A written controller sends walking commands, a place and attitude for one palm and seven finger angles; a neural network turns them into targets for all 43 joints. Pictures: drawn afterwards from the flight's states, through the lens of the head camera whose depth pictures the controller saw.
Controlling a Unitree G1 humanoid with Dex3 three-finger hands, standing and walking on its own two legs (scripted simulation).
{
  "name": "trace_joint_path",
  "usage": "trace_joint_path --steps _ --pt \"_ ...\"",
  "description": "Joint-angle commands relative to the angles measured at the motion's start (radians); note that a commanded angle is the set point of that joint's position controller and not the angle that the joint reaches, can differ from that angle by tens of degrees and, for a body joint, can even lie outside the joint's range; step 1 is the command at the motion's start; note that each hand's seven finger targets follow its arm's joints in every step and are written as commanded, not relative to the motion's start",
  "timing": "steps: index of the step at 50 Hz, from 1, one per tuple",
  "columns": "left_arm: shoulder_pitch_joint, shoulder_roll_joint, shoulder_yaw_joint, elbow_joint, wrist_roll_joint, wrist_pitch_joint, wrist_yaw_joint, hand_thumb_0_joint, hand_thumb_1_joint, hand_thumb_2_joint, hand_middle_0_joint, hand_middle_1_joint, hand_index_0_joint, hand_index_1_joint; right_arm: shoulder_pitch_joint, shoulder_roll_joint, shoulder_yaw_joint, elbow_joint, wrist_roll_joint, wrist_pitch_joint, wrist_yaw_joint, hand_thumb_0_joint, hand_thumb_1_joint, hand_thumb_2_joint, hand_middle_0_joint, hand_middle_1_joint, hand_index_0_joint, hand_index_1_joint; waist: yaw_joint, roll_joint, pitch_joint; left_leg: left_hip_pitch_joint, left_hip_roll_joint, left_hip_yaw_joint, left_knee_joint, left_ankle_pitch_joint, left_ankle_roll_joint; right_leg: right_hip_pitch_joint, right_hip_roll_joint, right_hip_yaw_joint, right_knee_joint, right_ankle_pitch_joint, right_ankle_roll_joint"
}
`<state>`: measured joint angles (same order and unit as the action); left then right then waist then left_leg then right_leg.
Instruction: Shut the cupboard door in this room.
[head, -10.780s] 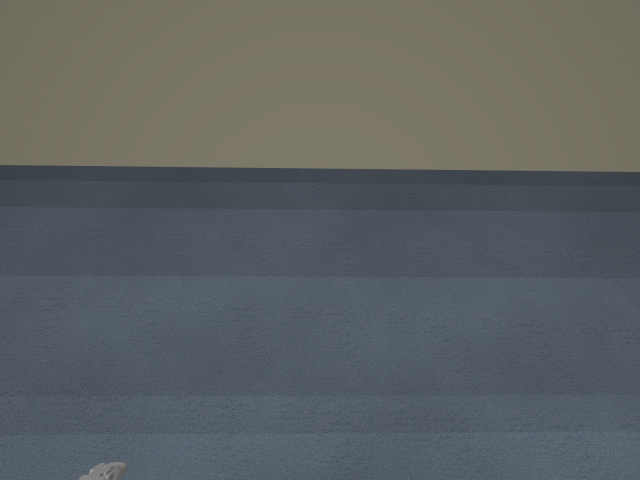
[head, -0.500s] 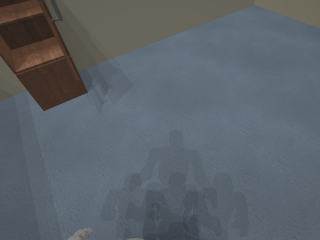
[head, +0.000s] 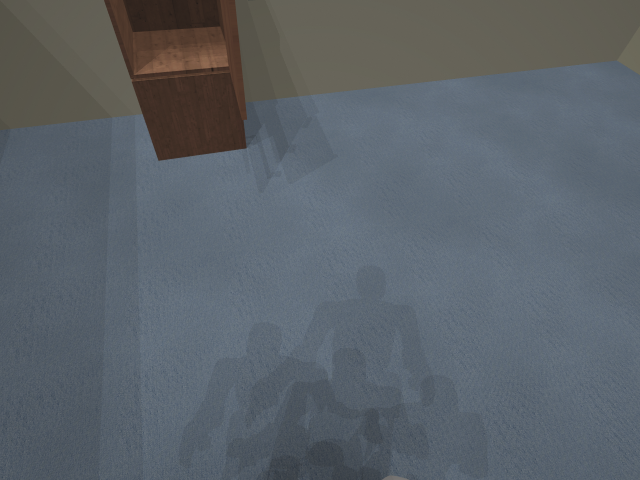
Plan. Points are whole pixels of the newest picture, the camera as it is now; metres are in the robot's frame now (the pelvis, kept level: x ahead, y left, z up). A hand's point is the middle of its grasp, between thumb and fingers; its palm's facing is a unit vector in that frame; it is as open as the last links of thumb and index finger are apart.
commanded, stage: turn or walk to find it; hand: left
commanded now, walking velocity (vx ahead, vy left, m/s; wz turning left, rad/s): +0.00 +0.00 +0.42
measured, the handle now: out of the picture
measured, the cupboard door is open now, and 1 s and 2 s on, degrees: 88 88 88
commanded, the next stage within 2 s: stand and wait in 1.84 s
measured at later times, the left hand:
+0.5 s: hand out of the picture +0.01 +0.15 -0.14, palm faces +0.24 -0.93 -0.27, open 7.4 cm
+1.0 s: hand out of the picture -0.10 +0.20 -0.16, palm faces +0.46 -0.85 -0.26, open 7.4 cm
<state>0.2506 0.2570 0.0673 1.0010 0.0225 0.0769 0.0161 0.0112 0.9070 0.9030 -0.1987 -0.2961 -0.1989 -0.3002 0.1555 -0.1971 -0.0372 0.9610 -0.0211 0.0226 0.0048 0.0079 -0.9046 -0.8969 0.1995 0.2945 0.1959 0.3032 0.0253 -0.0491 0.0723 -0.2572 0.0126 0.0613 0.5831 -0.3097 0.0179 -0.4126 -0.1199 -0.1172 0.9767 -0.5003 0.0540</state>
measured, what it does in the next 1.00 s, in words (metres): steps on the spot, turning left: right foot, then left foot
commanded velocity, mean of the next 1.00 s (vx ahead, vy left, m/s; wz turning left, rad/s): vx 0.00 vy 0.00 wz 0.42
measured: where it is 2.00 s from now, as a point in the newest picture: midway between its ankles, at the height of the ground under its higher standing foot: outside the picture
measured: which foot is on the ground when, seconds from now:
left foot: down 0.00-0.28, up 0.30-0.74, down 0.76-1.00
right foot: up 0.00-0.26, down 0.28-0.76, up 0.78-1.00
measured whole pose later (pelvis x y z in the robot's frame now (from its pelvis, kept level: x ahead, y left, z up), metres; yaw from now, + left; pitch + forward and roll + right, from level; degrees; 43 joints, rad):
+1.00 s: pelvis -0.06 -0.02 +0.01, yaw +25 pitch -1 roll +0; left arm 0.20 0.25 0.06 0.97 0.02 0.06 0.01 0.01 0.91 0.90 -0.20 -0.30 -0.20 -0.30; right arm 0.15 -0.20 -0.03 0.96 -0.02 0.02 0.00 0.01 -0.90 -0.90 0.20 0.29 0.20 0.30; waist 0.02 -0.02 0.06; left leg -0.22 -0.02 0.00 0.47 -0.25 0.02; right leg -0.44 -0.09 -0.05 0.98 -0.44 0.08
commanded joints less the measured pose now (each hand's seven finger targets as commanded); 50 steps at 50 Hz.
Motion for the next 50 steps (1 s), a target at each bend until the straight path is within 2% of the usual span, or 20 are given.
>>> trace_joint_path --steps 1,8,12,13,14,15,16,18,20,30,32,35,36,37,38,39,40,42,44,50 --pt "-0.036 0.056 0.009 -0.09 -0.008 -0.044 -0.009 0.0 0.9 0.9 -0.2 -0.3 -0.2 -0.3 -0.001 -0.199 -0.045 -0.057 0.001 -0.016 -0.021 0.0 -0.9 -0.9 0.2 0.3 0.2 0.3 -0.024 0.195 -0.068 0.08 0.231 -0.241 -0.27 0.385 0.135 -0.091 0.009 0.071 0.087 0.07 0.018" --pt "-0.069 0.035 -0.001 -0.125 -0.014 -0.05 -0.001 0.0 0.9 0.9 -0.2 -0.3 -0.2 -0.3 0.038 -0.21 -0.062 -0.057 -0.005 -0.004 -0.015 0.0 -0.9 -0.9 0.2 0.3 0.2 0.3 -0.053 0.21 -0.1 0.107 0.222 -0.311 -0.23 0.435 0.151 0.006 0.056 0.064 -0.165 0.038 0.019" --pt "0.036 0.046 0.003 -0.103 -0.016 -0.067 0.005 0.0 0.9 0.9 -0.2 -0.3 -0.2 -0.3 0.001 -0.196 -0.066 -0.076 0.0 0.002 -0.011 0.0 -0.9 -0.9 0.2 0.3 0.2 0.3 0.003 0.184 -0.125 -0.015 0.162 -0.32 -0.134 0.38 0.099 0.237 0.078 0.047 -0.5 0.237 0.01" --pt "0.072 0.085 0.01 -0.097 -0.009 -0.077 0.01 0.0 0.9 0.9 -0.2 -0.3 -0.2 -0.3 0.004 -0.161 -0.064 -0.084 0.008 0.001 -0.007 0.0 -0.9 -0.9 0.2 0.3 0.2 0.3 0.018 0.084 -0.142 -0.108 0.1 -0.273 -0.042 0.252 0.047 0.356 0.004 0.114 -0.625 0.301 -0.007" --pt "0.079 0.176 0.028 -0.098 0.006 -0.086 0.019 0.0 0.9 0.9 -0.2 -0.3 -0.2 -0.3 0.019 -0.09 -0.052 -0.105 0.014 -0.001 0.0 0.0 -0.9 -0.9 0.2 0.3 0.2 0.3 0.017 -0.198 -0.125 -0.301 -0.042 -0.119 0.153 -0.048 -0.03 0.444 -0.241 0.366 -0.685 0.378 -0.095" --pt "0.061 0.197 0.034 -0.119 -0.001 -0.086 0.018 0.0 0.9 0.9 -0.2 -0.3 -0.2 -0.3 -0.003 -0.124 -0.061 -0.114 0.002 0.013 -0.005 0.0 -0.9 -0.9 0.2 0.3 0.2 0.3 0.032 -0.266 -0.102 -0.301 -0.05 -0.131 0.358 -0.262 -0.043 0.3 -0.361 0.442 -0.725 0.393 -0.189" --pt "0.017 0.17 0.036 -0.132 -0.003 -0.081 0.025 0.0 0.9 0.9 -0.2 -0.3 -0.2 -0.3 -0.015 -0.146 -0.069 -0.11 -0.002 0.028 -0.003 0.0 -0.9 -0.9 0.2 0.3 0.2 0.3 0.019 -0.231 -0.051 -0.291 -0.024 -0.165 0.503 -0.237 -0.035 0.193 -0.349 0.422 -0.751 0.295 -0.213" --pt "-0.079 0.112 0.016 -0.152 -0.003 -0.084 0.019 0.0 0.9 0.9 -0.2 -0.3 -0.2 -0.3 0.016 -0.125 -0.07 -0.065 -0.004 0.033 0.01 0.0 -0.9 -0.9 0.2 0.3 0.2 0.3 -0.036 -0.066 0.012 -0.299 -0.001 -0.146 0.626 -0.113 -0.045 0.152 -0.235 0.253 -0.709 0.319 -0.175" --pt "-0.087 0.091 0.008 -0.157 -0.004 -0.092 0.017 0.0 0.9 0.9 -0.2 -0.3 -0.2 -0.3 0.064 -0.111 -0.064 -0.042 -0.004 0.036 0.015 0.0 -0.9 -0.9 0.2 0.3 0.2 0.3 -0.045 -0.088 -0.015 -0.294 0.005 -0.118 0.644 -0.048 -0.065 0.191 -0.192 0.153 -0.69 0.389 -0.153" --pt "0.047 0.149 0.025 -0.085 0.008 -0.084 0.017 0.0 0.9 0.9 -0.2 -0.3 -0.2 -0.3 -0.041 -0.087 -0.037 -0.054 0.009 0.025 0.011 0.0 -0.9 -0.9 0.2 0.3 0.2 0.3 0.03 -0.125 -0.077 -0.193 0.023 -0.017 0.283 -0.158 -0.08 0.34 -0.247 0.091 -0.62 0.628 -0.2" --pt "0.048 0.164 0.031 -0.076 0.009 -0.08 0.017 0.0 0.9 0.9 -0.2 -0.3 -0.2 -0.3 -0.039 -0.086 -0.031 -0.057 0.013 0.019 0.008 0.0 -0.9 -0.9 0.2 0.3 0.2 0.3 0.032 -0.143 -0.097 -0.146 0.023 0.002 0.197 -0.171 -0.071 0.347 -0.263 0.085 -0.591 0.657 -0.203" --pt "0.019 0.166 0.033 -0.067 0.003 -0.074 0.014 0.0 0.9 0.9 -0.2 -0.3 -0.2 -0.3 0.028 -0.095 -0.029 -0.041 0.013 0.005 0.004 0.0 -0.9 -0.9 0.2 0.3 0.2 0.3 -0.012 -0.128 -0.13 -0.012 0.015 0.032 -0.036 -0.031 -0.055 0.309 -0.241 0.03 -0.5 0.635 -0.15" --pt "0.009 0.151 0.031 -0.066 -0.005 -0.068 0.011 0.0 0.9 0.9 -0.2 -0.3 -0.2 -0.3 0.055 -0.116 -0.034 -0.033 0.011 0.0 0.006 0.0 -0.9 -0.9 0.2 0.3 0.2 0.3 -0.03 -0.073 -0.132 0.1 0.028 0.02 -0.159 0.092 -0.044 0.227 -0.215 -0.011 -0.429 0.553 -0.102" --pt "0.026 0.111 0.026 -0.085 -0.013 -0.059 0.007 0.0 0.9 0.9 -0.2 -0.3 -0.2 -0.3 0.08 -0.19 -0.049 -0.036 0.005 -0.011 0.004 0.0 -0.9 -0.9 0.2 0.3 0.2 0.3 -0.048 0.129 -0.15 0.222 0.167 -0.171 -0.239 0.219 0.015 0.057 -0.13 -0.063 -0.272 0.345 -0.039" --pt "-0.011 0.052 0.006 -0.126 -0.013 -0.054 0.001 0.0 0.9 0.9 -0.2 -0.3 -0.2 -0.3 0.113 -0.276 -0.067 -0.038 0.0 -0.009 -0.001 0.0 -0.9 -0.9 0.2 0.3 0.2 0.3 -0.069 0.36 -0.105 0.246 0.377 -0.412 -0.278 0.497 0.128 -0.146 -0.02 -0.07 -0.088 -0.1 0.018" --pt "-0.079 0.063 -0.001 -0.146 -0.004 -0.043 0.004 0.0 0.9 0.9 -0.2 -0.3 -0.2 -0.3 0.146 -0.282 -0.069 -0.021 -0.001 -0.005 -0.01 0.0 -0.9 -0.9 0.2 0.3 0.2 0.3 -0.098 0.287 -0.104 0.187 0.4 -0.422 -0.278 0.506 0.187 -0.143 -0.011 0.021 0.03 -0.127 0.01" --pt "-0.108 0.053 0.004 -0.136 -0.005 -0.038 0.006 0.0 0.9 0.9 -0.2 -0.3 -0.2 -0.3 0.119 -0.262 -0.066 -0.016 -0.003 -0.007 -0.019 0.0 -0.9 -0.9 0.2 0.3 0.2 0.3 -0.083 0.326 -0.092 0.165 0.35 -0.382 -0.272 0.494 0.174 -0.163 -0.007 0.064 0.088 -0.085 0.011" --pt "-0.077 0.069 0.011 -0.108 -0.008 -0.04 -0.004 0.0 0.9 0.9 -0.2 -0.3 -0.2 -0.3 0.013 -0.212 -0.049 -0.045 -0.001 -0.009 -0.023 0.0 -0.9 -0.9 0.2 0.3 0.2 0.3 -0.038 0.238 -0.065 0.114 0.273 -0.285 -0.261 0.444 0.151 -0.14 -0.006 0.083 0.129 0.03 0.016" --pt "-0.046 0.064 0.007 -0.091 -0.008 -0.042 -0.008 0.0 0.9 0.9 -0.2 -0.3 -0.2 -0.3 -0.002 -0.204 -0.045 -0.056 0.001 -0.015 -0.022 0.0 -0.9 -0.9 0.2 0.3 0.2 0.3 -0.027 0.195 -0.082 0.13 0.23 -0.239 -0.251 0.483 0.137 -0.114 0.01 0.077 0.104 0.072 0.024" --pt "-0.095 0.046 0.0 -0.123 -0.012 -0.043 -0.001 0.0 0.9 0.9 -0.2 -0.3 -0.2 -0.3 0.045 -0.209 -0.058 -0.053 -0.003 -0.008 -0.018 0.0 -0.9 -0.9 0.2 0.3 0.2 0.3 -0.055 0.191 -0.079 0.13 0.227 -0.308 -0.241 0.461 0.157 -0.056 0.04 0.079 -0.077 0.043 0.028"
